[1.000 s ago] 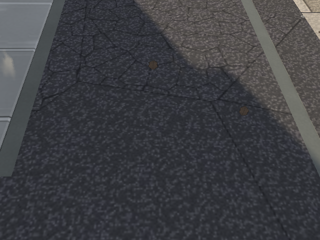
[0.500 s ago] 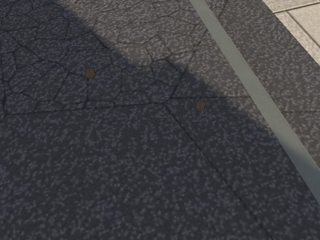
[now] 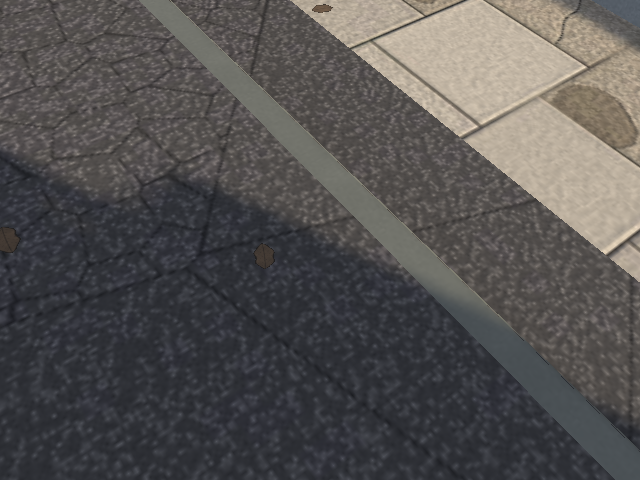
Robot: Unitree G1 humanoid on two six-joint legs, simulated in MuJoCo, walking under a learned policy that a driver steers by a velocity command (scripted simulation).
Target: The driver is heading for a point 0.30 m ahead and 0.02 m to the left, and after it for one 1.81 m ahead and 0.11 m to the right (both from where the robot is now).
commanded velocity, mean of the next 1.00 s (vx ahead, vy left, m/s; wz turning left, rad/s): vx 0.35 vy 0.00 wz -0.11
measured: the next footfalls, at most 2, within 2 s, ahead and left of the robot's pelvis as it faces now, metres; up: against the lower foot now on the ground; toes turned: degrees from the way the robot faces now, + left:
right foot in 0.16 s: +0.03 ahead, -0.14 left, +0.00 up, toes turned -2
left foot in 0.60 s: +0.28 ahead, +0.10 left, +0.00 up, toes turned -2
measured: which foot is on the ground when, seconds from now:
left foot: down 0.00-0.14, up 0.16-0.58, down 0.60-1.00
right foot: up 0.00-0.14, down 0.16-0.62, up 0.64-1.00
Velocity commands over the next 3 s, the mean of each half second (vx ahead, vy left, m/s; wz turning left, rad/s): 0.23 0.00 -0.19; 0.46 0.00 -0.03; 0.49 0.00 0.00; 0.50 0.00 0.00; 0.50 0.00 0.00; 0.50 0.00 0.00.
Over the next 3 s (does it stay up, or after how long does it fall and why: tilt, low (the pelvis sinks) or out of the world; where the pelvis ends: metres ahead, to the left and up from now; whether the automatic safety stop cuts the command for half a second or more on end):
stays up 1.39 -0.04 -0.01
